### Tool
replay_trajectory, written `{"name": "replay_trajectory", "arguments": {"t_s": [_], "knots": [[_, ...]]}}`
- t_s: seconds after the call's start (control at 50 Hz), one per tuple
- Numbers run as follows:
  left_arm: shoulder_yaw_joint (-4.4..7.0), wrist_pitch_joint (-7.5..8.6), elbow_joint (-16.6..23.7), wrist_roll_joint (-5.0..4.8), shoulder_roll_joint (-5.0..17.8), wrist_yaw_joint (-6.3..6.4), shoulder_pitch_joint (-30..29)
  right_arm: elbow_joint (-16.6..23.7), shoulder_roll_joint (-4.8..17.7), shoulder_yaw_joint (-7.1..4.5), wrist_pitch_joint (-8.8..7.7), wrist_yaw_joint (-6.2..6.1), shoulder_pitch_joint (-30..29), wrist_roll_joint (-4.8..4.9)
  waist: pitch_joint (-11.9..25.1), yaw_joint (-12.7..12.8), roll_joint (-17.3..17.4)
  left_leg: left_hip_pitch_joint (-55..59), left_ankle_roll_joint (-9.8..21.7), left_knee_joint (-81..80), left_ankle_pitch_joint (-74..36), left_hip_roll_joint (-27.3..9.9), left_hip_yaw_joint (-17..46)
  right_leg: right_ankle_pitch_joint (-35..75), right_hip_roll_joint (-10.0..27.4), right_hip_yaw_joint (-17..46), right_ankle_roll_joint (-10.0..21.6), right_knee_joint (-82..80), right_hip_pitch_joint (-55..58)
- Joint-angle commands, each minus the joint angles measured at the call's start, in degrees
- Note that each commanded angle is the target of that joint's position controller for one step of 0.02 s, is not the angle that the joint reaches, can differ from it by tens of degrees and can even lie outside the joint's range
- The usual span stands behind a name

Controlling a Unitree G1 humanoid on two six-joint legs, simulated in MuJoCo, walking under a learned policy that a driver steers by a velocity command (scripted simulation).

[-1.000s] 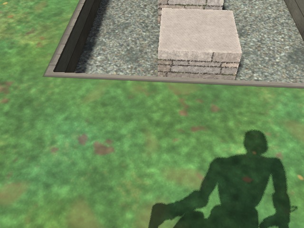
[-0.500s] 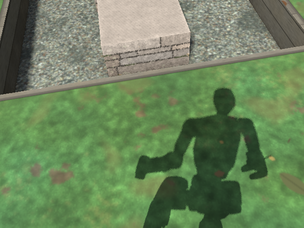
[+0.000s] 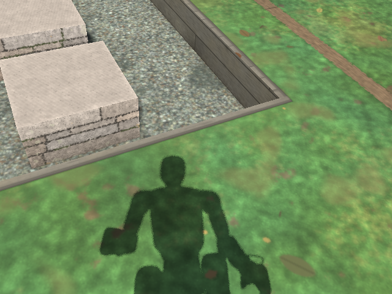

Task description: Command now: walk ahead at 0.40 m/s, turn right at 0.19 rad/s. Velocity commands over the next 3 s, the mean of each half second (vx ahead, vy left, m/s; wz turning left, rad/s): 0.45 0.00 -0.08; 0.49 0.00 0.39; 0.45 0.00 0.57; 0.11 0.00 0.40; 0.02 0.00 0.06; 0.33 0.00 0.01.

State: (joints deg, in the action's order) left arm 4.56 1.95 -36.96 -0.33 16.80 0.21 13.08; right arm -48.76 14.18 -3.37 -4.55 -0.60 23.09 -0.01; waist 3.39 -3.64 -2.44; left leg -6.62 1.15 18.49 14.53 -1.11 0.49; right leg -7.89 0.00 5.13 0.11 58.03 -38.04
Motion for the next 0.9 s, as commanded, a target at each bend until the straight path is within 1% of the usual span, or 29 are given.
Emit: {"name": "replay_trajectory", "arguments": {"t_s": [0.02,0.06,0.14,0.18,0.2,0.22,0.24,0.26,0.28,0.3,0.32,0.34,0.36,0.4,0.44,0.54,0.6,0.64,0.68,0.7,0.72,0.74,0.76,0.78,0.8,0.82,0.84,0.86,0.9], "knots": [[-0.44,1.93,6.8,-0.25,0.7,-0.42,-10.1,2.8,8.3,-1.29,-0.64,0.03,0.0,0.31,-7.2,-1.5,10.5,3.1,8.7,-10.7,-1.6,-11.1,10.2,4.2,2.7,-3.9,-1.1,-7.7,-8.1],[-0.9,2.38,7.6,-0.77,-0.1,-1.06,-13.0,2.4,9.7,-1.33,-0.36,0.03,1.1,0.48,-7.9,-2.8,11.4,1.9,8.5,-10.4,-4.3,-10.9,8.0,4.9,2.4,-5.5,-1.3,-15.2,-3.4],[-0.89,2.95,8.1,-1.59,0.6,-2.26,-15.0,1.5,11.6,-1.54,0.18,0.56,3.1,1.5,-9.0,-3.4,11.9,1.7,8.9,-8.3,-5.8,-12.9,7.9,0.5,1.0,-7.7,0.1,-24.1,4.5],[-0.46,3.25,8.1,-1.76,1.9,-2.58,-13.1,1.1,12.4,-1.86,0.68,0.6,2.7,2.01,-8.5,-1.1,12.5,3.0,8.5,-5.9,-10.3,-14.7,9.0,-1.7,0.3,-7.7,2.3,-28.1,9.3],[0.21,3.32,6.9,-1.59,3.0,-2.45,-9.0,1.3,12.9,-1.97,0.89,0.49,1.3,2.19,-6.4,2.0,12.0,2.7,7.6,-1.7,-19.0,-14.1,7.6,-0.4,-1.0,-8.5,3.7,-30.9,16.0],[1.53,3.2,4.5,-1.33,5.5,-1.95,-1.6,1.3,11.9,-1.67,0.87,0.42,1.2,2.1,-1.3,5.7,9.8,0.9,6.1,7.3,-28.5,-11.4,4.3,0.2,-1.8,-8.6,5.5,-32.7,27.3],[2.66,2.93,2.5,-0.62,8.6,-1.21,9.2,2.8,9.1,-0.56,0.48,0.44,-0.2,1.11,7.6,10.8,5.3,-9.0,3.8,23.3,-23.2,-8.7,1.2,-0.5,6.1,-0.1,8.6,-30.9,44.8],[3.88,2.52,1.5,0.26,15.4,-0.98,14.8,5.6,2.8,1.52,-0.92,0.53,2.9,0.38,15.1,10.0,-12.9,-32.2,-0.4,45.5,4.6,0.5,-2.4,-8.4,21.6,26.2,17.1,-35.2,63.1],[2.63,2.67,0.8,0.33,10.8,-1.16,15.9,4.9,7.0,0.41,-2.31,0.66,1.4,1.54,16.4,10.9,-11.7,-38.1,0.0,54.5,16.3,0.2,5.4,-12.6,23.2,36.3,18.7,-41.0,60.4],[1.38,2.8,0.7,0.09,8.0,-1.33,11.6,6.2,10.0,-0.58,-2.71,1.04,-2.4,2.78,7.9,9.4,-9.0,-42.0,0.9,56.8,12.2,-3.1,4.9,-10.5,21.1,27.4,16.3,-41.2,54.1],[0.68,2.71,1.2,-0.06,6.0,-1.48,7.8,6.4,9.5,-0.39,-2.61,1.1,-5.2,2.34,3.8,8.0,-5.0,-40.4,1.2,55.0,7.3,-5.3,3.5,-6.9,17.9,20.0,14.8,-42.0,46.8],[0.19,2.68,1.3,0.08,4.7,-1.79,4.6,6.4,8.6,-0.43,-2.32,1.14,-6.5,1.25,0.0,6.4,-2.5,-38.8,0.8,51.7,3.7,-6.5,3.0,-3.4,15.2,15.4,14.1,-44.1,40.4],[-0.14,2.94,1.4,0.41,3.6,-1.92,2.5,6.2,8.0,-0.62,-1.72,1.2,-6.0,0.76,-1.5,4.5,-3.2,-35.6,0.5,49.4,1.1,-7.7,3.2,0.3,13.3,12.1,13.6,-46.0,35.7],[0.06,3.67,0.6,0.15,3.8,-1.93,1.4,5.7,5.8,-0.28,-0.58,1.46,-4.5,0.72,-2.5,2.4,-3.3,-32.8,-0.5,47.5,-1.5,-7.6,2.5,6.3,12.3,8.4,14.2,-48.7,31.1],[0.31,4.31,-0.8,0.08,4.7,-1.75,2.0,6.5,5.5,-0.22,0.04,1.26,-6.5,0.29,-4.2,1.9,-1.7,-34.3,-1.6,43.3,-5.1,-7.6,2.2,11.0,11.9,5.2,14.6,-50.0,29.6],[0.67,4.32,-3.6,0.28,6.6,-0.81,4.4,9.1,3.8,0.85,-0.24,2.33,-16.6,0.86,-6.9,5.2,-0.7,-32.1,-0.8,24.2,-20.8,-5.5,0.7,11.6,10.8,-3.4,11.5,-51.5,29.5],[1.08,4.16,-5.7,-0.23,8.0,-0.56,7.0,11.5,4.2,0.94,-0.3,3.2,-21.5,1.46,-8.3,7.1,0.0,-32.7,0.8,18.8,-21.6,-4.2,1.1,10.1,13.2,-5.2,10.7,-51.4,34.4],[1.26,3.62,-6.7,-0.49,8.2,-0.36,7.7,13.2,4.8,0.78,-0.28,3.88,-23.7,1.46,-8.8,7.3,0.5,-34.6,2.2,16.6,-18.8,-3.6,1.4,11.7,14.8,-6.3,9.8,-49.5,39.6],[1.48,2.8,-7.2,-0.55,8.8,-0.02,7.5,14.4,5.3,0.58,-0.26,4.53,-24.1,1.19,-8.0,6.8,-0.1,-33.5,3.6,15.5,-13.6,-2.1,-0.5,20.0,15.5,-7.9,8.6,-45.8,43.2],[1.65,2.39,-7.1,-0.43,9.5,0.22,6.9,14.7,6.0,0.19,-0.15,4.65,-22.8,1.04,-6.3,5.8,-1.1,-30.0,4.6,15.5,-10.4,-0.4,-2.5,30.1,15.3,-9.0,7.8,-42.1,44.1],[1.85,1.87,-6.9,-0.29,10.4,0.54,6.5,14.4,7.5,-0.61,0.08,4.55,-19.3,0.96,-3.1,3.9,-2.3,-24.5,5.6,15.9,-7.7,2.0,-4.6,41.1,14.6,-10.2,6.8,-36.0,44.8],[1.74,1.19,-6.5,-0.19,10.6,0.98,5.6,12.6,9.7,-2.02,0.28,4.26,-11.3,0.98,1.6,-0.6,-1.9,-13.6,7.2,13.9,-8.4,4.8,-6.4,47.8,12.5,-12.6,5.2,-24.8,42.5],[1.1,1.21,-5.4,0.36,9.5,1.6,6.4,10.8,13.6,-3.73,0.58,3.51,-1.9,1.03,7.3,-4.4,1.5,3.8,9.9,14.2,-11.6,1.4,1.0,38.6,10.5,-13.4,3.1,-9.0,30.6],[-1.74,2.68,-3.1,1.87,1.5,0.49,14.2,10.9,20.4,-5.08,0.45,3.21,1.2,1.19,15.6,0.3,16.9,27.8,21.4,11.7,-3.7,-14.5,32.1,-8.5,-0.2,-11.1,-1.2,15.1,4.2],[-1.5,4.83,-3.4,0.75,4.7,-0.42,10.3,11.2,15.8,-3.88,0.36,3.14,3.6,1.57,22.9,-2.8,13.3,32.8,23.2,0.7,4.4,-18.0,49.4,-24.1,-3.4,0.7,-0.8,22.8,-3.7],[-0.52,5.93,-1.5,-1.58,7.9,-0.96,4.4,11.1,13.3,-3.1,0.26,3.0,1.1,0.94,13.9,-3.5,10.2,27.2,19.3,-0.4,3.3,-16.2,40.7,-19.9,0.0,2.2,0.4,23.3,-8.3],[-0.98,6.49,-0.2,-1.41,7.3,-0.72,0.8,12.0,12.1,-2.72,0.23,2.8,-3.0,0.96,7.6,-1.7,4.6,17.8,17.2,-0.6,-1.5,-13.9,33.5,-15.3,2.5,1.3,1.0,19.0,-7.4],[-0.85,6.53,0.0,-0.18,7.0,-0.23,-0.5,12.8,10.8,-2.3,0.3,2.7,-6.6,0.75,3.1,0.7,1.7,8.8,16.3,-1.3,-8.1,-12.0,28.3,-12.7,4.3,0.6,0.8,14.1,-4.9],[-0.24,5.22,0.1,0.89,7.2,0.11,1.2,14.3,9.1,-1.77,0.27,2.45,-10.0,0.04,1.0,4.3,4.1,-0.8,15.8,-3.8,-15.2,-8.8,23.1,-10.3,6.1,0.7,0.0,9.1,1.8]]}}
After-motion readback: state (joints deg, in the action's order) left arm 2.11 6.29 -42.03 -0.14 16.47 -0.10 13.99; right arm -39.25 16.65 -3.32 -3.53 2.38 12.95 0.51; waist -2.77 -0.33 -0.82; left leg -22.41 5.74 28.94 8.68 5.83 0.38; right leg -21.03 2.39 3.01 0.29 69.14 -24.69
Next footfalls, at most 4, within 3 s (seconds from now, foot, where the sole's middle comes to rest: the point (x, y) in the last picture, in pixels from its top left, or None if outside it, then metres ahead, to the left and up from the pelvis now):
0.24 right None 0.22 -0.17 -0.79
0.76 left None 0.55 0.07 -0.79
1.24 right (191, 220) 0.84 -0.06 -0.79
1.68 left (112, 217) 0.86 0.25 -0.79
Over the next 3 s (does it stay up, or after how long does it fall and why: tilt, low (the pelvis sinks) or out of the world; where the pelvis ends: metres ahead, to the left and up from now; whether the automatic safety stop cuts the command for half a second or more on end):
stays up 0.98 0.24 -0.01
